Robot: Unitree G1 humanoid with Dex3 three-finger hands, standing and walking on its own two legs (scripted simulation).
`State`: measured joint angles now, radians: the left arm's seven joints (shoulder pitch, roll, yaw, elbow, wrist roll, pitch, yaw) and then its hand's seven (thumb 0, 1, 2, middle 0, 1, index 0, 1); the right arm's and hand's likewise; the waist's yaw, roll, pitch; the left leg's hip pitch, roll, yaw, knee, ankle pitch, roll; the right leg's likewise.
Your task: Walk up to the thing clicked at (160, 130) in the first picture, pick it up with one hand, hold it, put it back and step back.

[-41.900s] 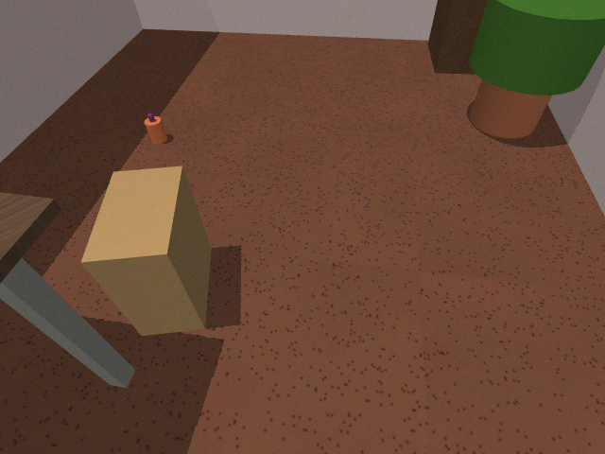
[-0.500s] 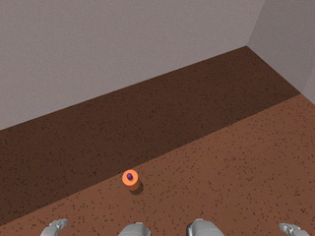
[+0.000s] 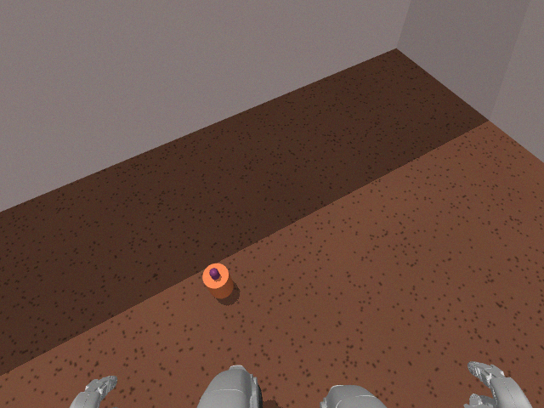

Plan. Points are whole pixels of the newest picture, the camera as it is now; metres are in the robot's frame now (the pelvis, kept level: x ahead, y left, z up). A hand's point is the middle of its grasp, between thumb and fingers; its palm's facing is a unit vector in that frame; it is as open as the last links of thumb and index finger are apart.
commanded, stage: step back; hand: left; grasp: from the side
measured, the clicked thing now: (217, 279) +0.51 +0.24 -0.67
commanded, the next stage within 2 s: none
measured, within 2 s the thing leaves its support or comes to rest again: neither
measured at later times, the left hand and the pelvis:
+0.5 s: hand out of the picture -0.03 +0.26 -0.14, palm faces +0.06 -0.94 -0.33, open 7.4 cm; pelvis -0.13 +0.00 +0.02, yaw +4 degrees
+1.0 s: hand out of the picture -0.21 +0.22 -0.11, palm faces +0.02 -0.90 -0.44, open 7.4 cm; pelvis -0.29 -0.06 +0.02, yaw +1 degrees
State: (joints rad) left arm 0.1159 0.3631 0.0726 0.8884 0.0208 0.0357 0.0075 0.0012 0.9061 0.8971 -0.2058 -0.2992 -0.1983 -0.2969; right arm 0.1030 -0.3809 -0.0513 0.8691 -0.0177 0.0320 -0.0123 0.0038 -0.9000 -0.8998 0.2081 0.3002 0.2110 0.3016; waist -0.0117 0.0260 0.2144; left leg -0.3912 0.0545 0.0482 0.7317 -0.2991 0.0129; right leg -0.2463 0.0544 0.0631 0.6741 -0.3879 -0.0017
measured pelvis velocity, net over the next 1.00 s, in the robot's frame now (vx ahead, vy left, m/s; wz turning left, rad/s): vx -0.29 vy -0.06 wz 0.02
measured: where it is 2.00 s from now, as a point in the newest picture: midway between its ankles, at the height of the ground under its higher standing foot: outside the picture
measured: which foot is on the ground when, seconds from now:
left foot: down 0.00-0.02, up 0.04-0.32, down 0.34-0.82, up 0.84-1.00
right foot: down 0.00-0.38, up 0.40-0.74, down 0.76-1.00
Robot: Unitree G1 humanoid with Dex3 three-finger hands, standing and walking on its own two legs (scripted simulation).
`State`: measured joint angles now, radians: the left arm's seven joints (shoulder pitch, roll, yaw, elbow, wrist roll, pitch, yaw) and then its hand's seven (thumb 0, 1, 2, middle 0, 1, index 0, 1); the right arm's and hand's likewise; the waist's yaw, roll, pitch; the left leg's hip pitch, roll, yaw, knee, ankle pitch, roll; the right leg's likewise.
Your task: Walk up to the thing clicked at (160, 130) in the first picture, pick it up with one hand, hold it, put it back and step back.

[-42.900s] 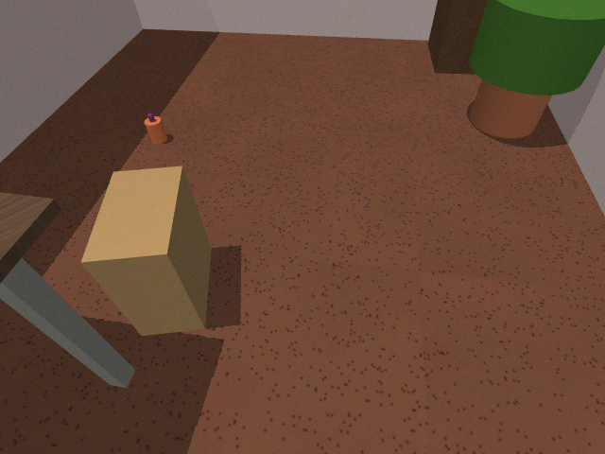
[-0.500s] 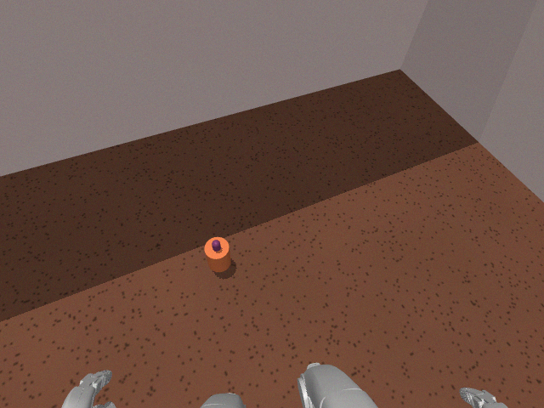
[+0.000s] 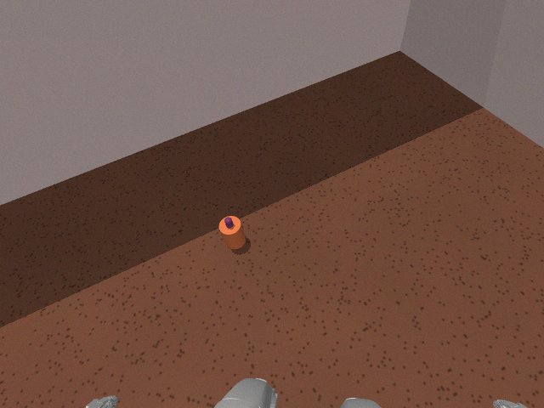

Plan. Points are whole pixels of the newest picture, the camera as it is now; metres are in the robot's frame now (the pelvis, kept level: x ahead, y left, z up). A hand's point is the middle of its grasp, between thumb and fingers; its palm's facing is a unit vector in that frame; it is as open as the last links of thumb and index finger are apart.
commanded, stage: step back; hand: left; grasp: from the side
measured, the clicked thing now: (231, 230) +0.80 +0.28 -0.68
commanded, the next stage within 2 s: stand in 1.64 s
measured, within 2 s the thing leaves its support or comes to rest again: neither
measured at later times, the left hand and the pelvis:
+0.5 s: hand out of the picture -0.11 +0.25 -0.16, palm faces +0.01 -0.92 -0.40, open 7.4 cm; pelvis -0.17 -0.02 -0.02, yaw +0 degrees
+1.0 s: hand out of the picture -0.16 +0.27 -0.15, palm faces +0.05 -0.93 -0.38, open 7.4 cm; pelvis -0.21 -0.01 +0.00, yaw +3 degrees
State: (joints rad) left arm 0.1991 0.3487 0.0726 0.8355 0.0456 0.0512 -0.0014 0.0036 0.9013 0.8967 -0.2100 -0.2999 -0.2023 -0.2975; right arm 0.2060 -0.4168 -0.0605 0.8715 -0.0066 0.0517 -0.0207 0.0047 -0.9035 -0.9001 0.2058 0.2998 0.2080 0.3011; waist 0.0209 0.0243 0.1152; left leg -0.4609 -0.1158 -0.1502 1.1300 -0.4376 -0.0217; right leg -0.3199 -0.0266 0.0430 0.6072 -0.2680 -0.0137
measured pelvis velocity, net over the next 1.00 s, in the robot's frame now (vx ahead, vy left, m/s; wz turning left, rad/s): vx -0.21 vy -0.01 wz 0.06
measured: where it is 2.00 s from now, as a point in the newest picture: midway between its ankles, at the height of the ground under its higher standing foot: outside the picture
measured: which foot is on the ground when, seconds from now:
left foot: up 0.00-0.12, down 0.14-0.52, up 0.54-0.78, down 0.80-1.00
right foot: down 0.00-0.18, up 0.20-0.46, down 0.48-1.00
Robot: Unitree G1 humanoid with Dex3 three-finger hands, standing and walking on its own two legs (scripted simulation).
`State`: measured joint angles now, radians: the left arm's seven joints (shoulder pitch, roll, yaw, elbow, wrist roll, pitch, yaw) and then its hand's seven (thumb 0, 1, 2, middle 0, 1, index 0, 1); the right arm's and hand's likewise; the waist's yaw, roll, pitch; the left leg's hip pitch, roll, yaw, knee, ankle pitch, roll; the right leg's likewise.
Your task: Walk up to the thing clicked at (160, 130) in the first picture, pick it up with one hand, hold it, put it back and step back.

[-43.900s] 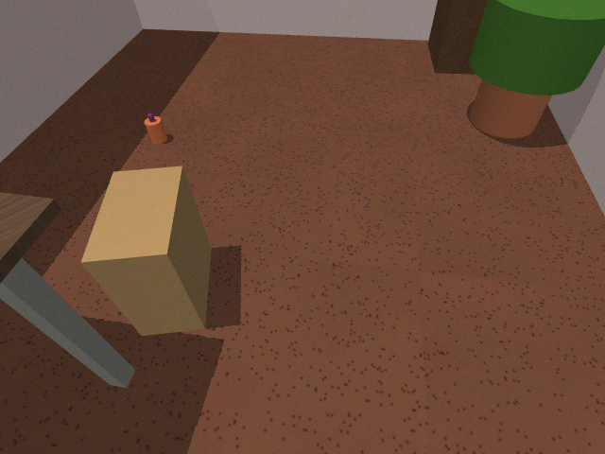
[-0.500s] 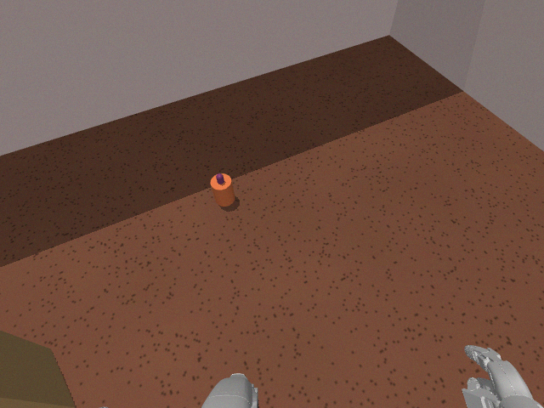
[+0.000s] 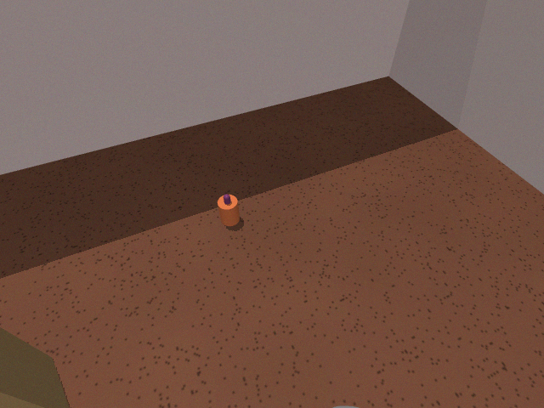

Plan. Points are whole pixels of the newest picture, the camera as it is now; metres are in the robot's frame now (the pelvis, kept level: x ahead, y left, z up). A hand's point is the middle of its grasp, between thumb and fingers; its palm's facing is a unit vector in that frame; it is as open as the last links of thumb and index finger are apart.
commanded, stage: step back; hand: left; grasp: from the side
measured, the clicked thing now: (228, 207) +1.02 +0.23 -0.68
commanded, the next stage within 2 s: stand in 0.64 s
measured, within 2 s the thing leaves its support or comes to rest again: neither
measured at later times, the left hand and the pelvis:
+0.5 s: hand out of the picture +0.14 +0.26 -0.15, palm faces +0.04 -0.94 -0.34, open 7.4 cm; pelvis +0.05 +0.00 +0.00, yaw +1 degrees
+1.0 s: hand out of the picture +0.13 +0.25 -0.14, palm faces +0.00 -0.95 -0.33, open 7.4 cm; pelvis +0.04 +0.00 +0.01, yaw +1 degrees
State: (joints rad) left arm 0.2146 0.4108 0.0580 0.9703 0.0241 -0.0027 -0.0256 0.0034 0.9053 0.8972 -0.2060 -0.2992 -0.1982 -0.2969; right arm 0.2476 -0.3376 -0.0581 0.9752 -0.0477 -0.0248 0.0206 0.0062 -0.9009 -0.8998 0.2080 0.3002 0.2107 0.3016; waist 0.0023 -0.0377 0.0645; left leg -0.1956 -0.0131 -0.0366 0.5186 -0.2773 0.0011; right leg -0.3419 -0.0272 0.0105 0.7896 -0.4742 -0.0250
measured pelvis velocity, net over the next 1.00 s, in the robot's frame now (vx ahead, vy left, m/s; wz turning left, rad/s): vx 0.04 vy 0.00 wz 0.02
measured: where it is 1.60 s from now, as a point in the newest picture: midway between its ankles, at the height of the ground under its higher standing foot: outside the picture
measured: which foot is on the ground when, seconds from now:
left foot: down 0.00-0.10, up 0.12-0.32, down 0.34-1.00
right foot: down 0.00-1.00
